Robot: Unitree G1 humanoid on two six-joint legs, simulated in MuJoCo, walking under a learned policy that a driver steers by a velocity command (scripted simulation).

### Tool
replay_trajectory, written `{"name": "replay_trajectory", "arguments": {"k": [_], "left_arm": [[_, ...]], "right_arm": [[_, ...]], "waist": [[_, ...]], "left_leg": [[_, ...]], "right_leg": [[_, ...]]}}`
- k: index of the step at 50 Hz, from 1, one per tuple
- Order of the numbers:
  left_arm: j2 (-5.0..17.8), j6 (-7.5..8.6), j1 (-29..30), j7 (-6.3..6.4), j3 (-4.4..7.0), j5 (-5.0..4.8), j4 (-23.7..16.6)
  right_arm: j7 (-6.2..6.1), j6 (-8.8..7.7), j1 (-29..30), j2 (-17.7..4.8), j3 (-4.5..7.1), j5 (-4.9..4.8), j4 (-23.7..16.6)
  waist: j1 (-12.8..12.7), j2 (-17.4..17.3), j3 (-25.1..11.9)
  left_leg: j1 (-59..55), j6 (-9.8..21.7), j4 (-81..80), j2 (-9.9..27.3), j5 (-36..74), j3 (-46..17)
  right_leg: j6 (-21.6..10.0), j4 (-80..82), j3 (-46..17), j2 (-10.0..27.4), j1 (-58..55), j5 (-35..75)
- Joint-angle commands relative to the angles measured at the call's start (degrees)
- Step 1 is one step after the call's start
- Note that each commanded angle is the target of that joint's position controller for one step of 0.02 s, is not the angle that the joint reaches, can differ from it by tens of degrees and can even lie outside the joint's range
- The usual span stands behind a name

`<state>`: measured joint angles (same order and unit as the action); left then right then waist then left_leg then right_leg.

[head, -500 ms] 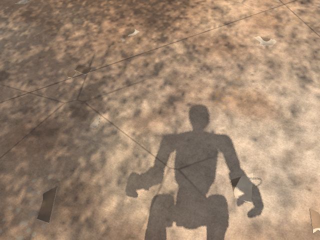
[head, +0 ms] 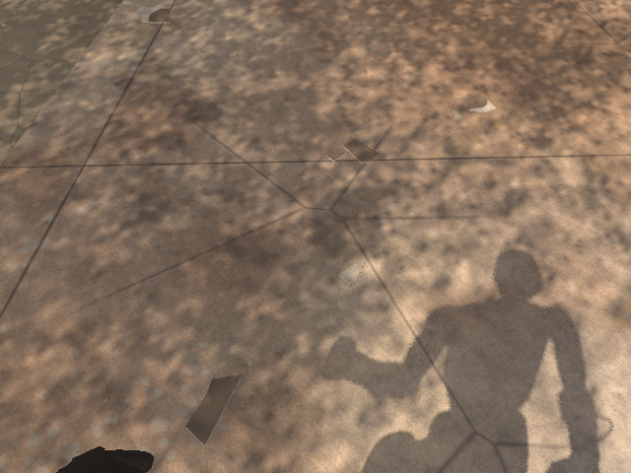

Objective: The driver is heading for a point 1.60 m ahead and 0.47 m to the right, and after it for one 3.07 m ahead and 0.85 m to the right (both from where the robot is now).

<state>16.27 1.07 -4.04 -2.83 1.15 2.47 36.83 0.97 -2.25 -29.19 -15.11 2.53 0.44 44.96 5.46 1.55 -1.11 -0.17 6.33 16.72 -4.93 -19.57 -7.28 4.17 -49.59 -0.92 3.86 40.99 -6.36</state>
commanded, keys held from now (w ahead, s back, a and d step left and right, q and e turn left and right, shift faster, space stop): w+shift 0.14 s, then w+e+shift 0.86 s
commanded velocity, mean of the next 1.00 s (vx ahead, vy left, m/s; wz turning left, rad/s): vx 0.98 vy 0.00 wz -0.43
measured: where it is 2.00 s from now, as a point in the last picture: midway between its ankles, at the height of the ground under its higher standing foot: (446, 139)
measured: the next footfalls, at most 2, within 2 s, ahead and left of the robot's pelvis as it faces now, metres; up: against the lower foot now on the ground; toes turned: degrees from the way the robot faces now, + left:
right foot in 0.16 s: +0.33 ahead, -0.11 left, +0.00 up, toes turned +6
left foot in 0.56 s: +0.66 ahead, +0.14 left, +0.00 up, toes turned -8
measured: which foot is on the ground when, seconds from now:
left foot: down 0.00-0.18, up 0.20-0.54, down 0.56-1.00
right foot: up 0.00-0.14, down 0.16-0.58, up 0.60-0.98, down 1.00-1.00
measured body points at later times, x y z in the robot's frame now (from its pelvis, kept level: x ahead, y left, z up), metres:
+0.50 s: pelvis +0.42 +0.00 +0.00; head +0.44 +0.01 +0.45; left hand +0.33 +0.27 -0.13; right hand +0.70 -0.19 -0.04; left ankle +0.59 +0.15 -0.71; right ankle +0.29 -0.11 -0.74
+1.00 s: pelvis +0.85 -0.06 -0.04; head +0.88 -0.08 +0.40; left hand +1.19 +0.03 -0.09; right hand +0.67 -0.27 -0.17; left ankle +0.65 +0.16 -0.70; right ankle +0.97 -0.14 -0.74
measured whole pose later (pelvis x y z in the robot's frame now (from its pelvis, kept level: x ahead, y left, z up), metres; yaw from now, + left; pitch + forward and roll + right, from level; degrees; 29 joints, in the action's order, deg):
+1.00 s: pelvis +0.85 -0.06 -0.04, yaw -29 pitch +1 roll +3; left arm 18.4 1.1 1.0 -4.5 1.4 1.3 35.6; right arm -1.0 -3.5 -29.6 -15.7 2.1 2.2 51.6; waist 2.8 2.3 2.4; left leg -11.8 -3.3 34.9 3.1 -22.8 17.3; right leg -12.2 -40.0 8.7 -2.8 33.0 -9.2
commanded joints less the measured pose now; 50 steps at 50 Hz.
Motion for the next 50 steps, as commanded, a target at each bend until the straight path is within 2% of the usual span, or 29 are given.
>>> {"name": "replay_trajectory", "arguments": {"k": [1,5,6,7,8,9,10,11,12,13,15,17,20,22,25,27,28,29,30,31,32,34,37,42,44,46,48,49,50], "left_arm": [[3.56,1.21,11.94,-0.44,0.55,-0.73,-6.25],[5.35,1.81,7.98,0.31,1.22,-0.71,-5.42],[7.10,1.83,1.59,1.19,2.09,-0.95,-3.66],[8.84,1.87,-9.93,2.33,3.12,-1.32,-0.55],[11.30,1.89,-23.35,3.61,4.29,-0.77,3.00],[17.18,2.33,-30.52,4.20,5.73,1.45,4.56],[16.65,2.46,-26.77,2.94,5.48,0.47,5.76],[12.05,2.45,-18.02,2.28,4.98,-0.18,4.91],[8.58,2.72,-16.17,1.83,4.41,-1.05,4.83],[6.91,2.80,-15.89,1.70,3.90,-0.99,5.64],[4.88,3.22,-17.22,1.90,2.88,-1.04,8.34],[5.98,3.90,-18.46,2.30,3.18,-1.73,9.44],[8.35,4.31,-16.08,2.53,4.34,-1.86,7.90],[10.66,4.69,-16.89,1.89,5.26,-2.53,7.57],[11.46,4.39,-20.18,1.69,5.71,-2.94,8.43],[12.64,3.96,-21.43,1.66,6.01,-2.59,9.24],[11.76,4.25,-20.12,1.42,5.83,-2.77,8.85],[4.13,4.87,-20.16,1.76,3.91,-3.57,6.59],[2.26,4.44,-22.40,1.90,2.90,-4.81,3.45],[4.89,3.19,-18.33,2.29,3.16,-3.34,4.78],[5.30,2.57,-14.73,1.73,3.23,-2.21,4.85],[3.85,1.17,-11.61,0.25,3.21,-1.08,4.31],[1.51,-0.99,-6.49,-1.13,2.35,-0.65,1.19],[2.64,-1.15,3.60,-2.95,0.96,-0.90,-4.10],[1.80,-1.05,6.34,-3.40,0.11,-1.00,-5.04],[3.90,-0.89,4.85,-2.93,0.54,-0.85,-3.86],[7.68,-0.55,-8.90,-1.92,2.13,-1.06,-0.13],[10.31,-0.29,-21.81,-0.93,3.76,-1.08,3.96],[12.89,-0.55,-25.35,0.76,5.45,-1.53,6.51]], "right_arm": [[-0.68,-2.21,1.82,-10.89,3.20,-0.56,-2.57],[-1.16,-2.96,3.39,-12.39,3.10,-0.70,-0.43],[-1.11,-2.92,3.09,-13.85,3.40,-0.14,0.35],[-1.05,-2.61,4.13,-14.71,3.61,0.67,0.87],[-1.11,-2.71,6.48,-13.21,3.22,1.57,0.64],[-0.86,-3.30,3.85,-4.72,1.19,0.27,-1.79],[0.18,-4.12,1.40,-3.55,0.27,-0.34,-2.60],[-0.06,-3.75,6.63,-6.00,0.38,0.67,-2.68],[0.35,-3.81,11.10,-7.70,0.28,1.82,-3.20],[0.56,-3.77,14.45,-7.74,0.15,2.58,-4.25],[1.03,-2.75,17.03,-5.70,-0.83,3.99,-6.70],[1.30,-2.04,20.12,-4.77,-1.85,4.12,-9.06],[2.38,-2.32,28.25,-4.33,-3.38,2.45,-12.62],[2.67,-2.37,30.25,-4.66,-3.41,1.43,-12.50],[1.45,-2.53,30.76,-7.01,-2.38,1.47,-12.39],[-0.07,-3.08,20.86,-9.64,-0.63,1.94,-9.39],[-1.30,-3.45,10.88,-12.30,0.68,2.65,-7.60],[-2.53,-3.39,0.24,-17.41,2.36,4.33,-6.90],[-2.29,-2.61,2.93,-19.72,3.04,3.84,-6.77],[-2.20,-2.26,9.55,-13.68,2.19,3.43,-7.70],[-1.86,-2.38,11.86,-9.24,1.24,2.89,-7.72],[-1.68,-2.77,11.97,-6.46,0.47,2.71,-5.53],[-0.92,-4.30,9.39,-4.49,0.14,0.89,-2.06],[-1.20,-5.42,11.22,-6.34,0.59,1.02,0.00],[-1.42,-5.35,8.97,-8.65,0.92,1.14,0.96],[-2.01,-4.51,6.23,-11.25,1.54,1.06,1.53],[-2.85,-2.43,8.10,-15.26,2.65,1.62,0.51],[-2.80,-1.56,10.52,-15.94,2.89,1.84,-0.80],[-1.95,-1.31,10.08,-13.62,2.64,2.46,-0.62]], "waist": [[0.02,-6.50,6.59],[-3.04,-7.63,4.45],[-5.81,-8.14,0.12],[-11.71,-7.48,-5.69],[-18.37,-6.33,-11.00],[-17.13,9.44,-17.50],[-12.26,19.04,-17.04],[-9.63,10.47,-5.29],[-9.23,1.70,-2.72],[-8.31,-1.06,-0.18],[-5.13,1.59,3.76],[-4.03,2.59,6.59],[-4.32,2.30,8.25],[-5.63,1.43,6.67],[-6.67,0.34,4.94],[-2.03,-2.57,-2.50],[3.10,-3.56,-8.46],[5.87,-13.54,-17.35],[1.31,-24.08,-20.28],[-0.20,-14.62,-10.05],[-0.37,-8.05,-4.41],[-2.60,-6.77,0.78],[-4.30,-8.10,3.54],[-6.71,-4.75,7.88],[-6.60,-4.03,9.62],[-7.99,-4.83,6.42],[-15.93,-7.35,-1.92],[-21.28,-6.88,-7.79],[-20.43,-0.57,-8.20]], "left_leg": [[2.66,8.32,-8.97,11.43,15.63,-11.85],[-0.39,4.98,-5.00,13.87,42.54,-9.12],[-1.87,3.99,2.78,13.50,56.52,-7.90],[0.71,2.94,16.10,11.97,62.25,-5.65],[11.41,2.33,33.30,9.43,53.96,-3.78],[27.89,0.05,58.56,1.32,19.89,-0.37],[38.85,0.32,64.51,-5.07,-5.31,-4.46],[44.17,1.09,66.56,0.76,-0.62,-2.38],[42.33,0.76,63.63,4.05,3.32,-0.78],[40.16,0.07,58.99,6.05,3.89,0.19],[38.05,-2.64,52.72,8.28,1.55,0.49],[38.91,-5.24,45.66,10.17,1.19,1.87],[27.66,-7.86,26.89,9.72,12.48,4.99],[17.16,-8.24,21.66,7.23,19.57,7.33],[15.86,-7.96,15.23,6.44,18.83,6.71],[3.22,-6.66,12.22,3.67,11.02,8.27],[-10.03,-5.23,13.79,8.53,6.45,4.63],[-23.40,-2.66,8.84,25.63,-19.06,-16.06],[-22.58,0.74,-3.67,33.39,-32.58,-41.66],[-14.70,1.07,-3.33,30.71,-31.30,-35.72],[-8.49,0.59,-2.11,27.98,-20.48,-24.73],[-0.47,-1.34,-3.45,23.19,-3.13,-10.18],[1.50,-2.64,-5.10,21.76,12.45,1.09],[5.52,-3.97,-10.69,17.87,26.41,17.40],[5.11,-5.08,-9.25,17.34,42.88,22.48],[-0.90,-5.76,-2.18,17.52,68.81,23.79],[-1.51,-5.21,16.89,19.87,82.18,22.78],[4.96,-4.34,33.61,20.24,77.95,21.16],[18.07,-5.36,54.29,13.70,36.20,20.65]], "right_leg": [[-1.25,10.56,2.83,-2.15,-0.07,6.30],[-5.99,17.76,4.50,-4.62,-15.25,4.36],[-7.16,16.63,5.54,-7.06,-22.84,-0.48],[-8.30,16.73,6.69,-8.36,-35.16,-4.62],[-9.58,13.97,2.82,-3.44,-50.54,-10.20],[-14.68,20.66,-24.00,11.06,-62.20,-39.21],[-18.50,37.15,-55.27,15.96,-61.25,-44.36],[-19.87,36.65,-49.34,14.72,-53.30,-41.84],[-20.28,35.80,-40.72,12.69,-46.05,-35.39],[-19.43,36.33,-34.88,10.02,-39.56,-29.27],[-19.28,38.16,-28.89,5.88,-30.41,-23.37],[-20.59,41.17,-26.06,4.81,-25.45,-19.98],[-18.82,45.24,-19.15,1.09,-15.04,-13.43],[-17.52,46.98,-18.37,1.16,-12.73,-7.39],[-15.40,40.41,-19.42,2.71,-23.79,3.42],[-13.14,21.87,-16.06,-0.63,-27.06,19.80],[-11.68,6.25,-13.73,-3.69,-19.61,16.69],[-10.65,-14.25,-8.46,-7.97,-7.79,-8.42],[-10.82,-25.70,-4.77,-8.66,2.22,-20.42],[-11.10,-29.65,-4.03,-3.98,6.83,-14.58],[-10.87,-27.75,-3.20,-1.81,6.80,-11.26],[-9.86,-24.44,-3.18,0.87,4.23,-9.50],[-9.23,-23.60,-1.91,2.53,6.83,-6.75],[-10.39,-6.57,4.04,1.47,2.17,6.14],[-12.60,1.98,9.07,-0.76,-4.01,6.87],[-14.60,5.22,13.34,-5.87,-10.77,4.92],[-16.72,5.57,12.29,-9.50,-26.34,-0.73],[-18.71,7.82,8.85,-10.46,-41.52,-3.26],[-20.22,11.04,2.54,-8.52,-53.29,-7.70]]}}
